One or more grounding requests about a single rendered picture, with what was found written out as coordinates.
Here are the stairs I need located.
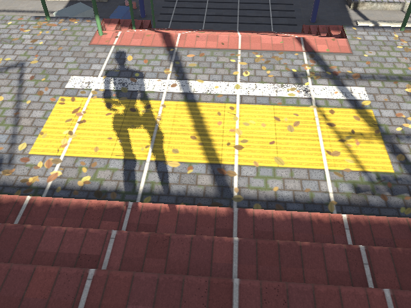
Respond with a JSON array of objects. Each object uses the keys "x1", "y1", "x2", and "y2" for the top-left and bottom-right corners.
[
  {"x1": 0, "y1": 194, "x2": 411, "y2": 308},
  {"x1": 106, "y1": 28, "x2": 339, "y2": 39}
]

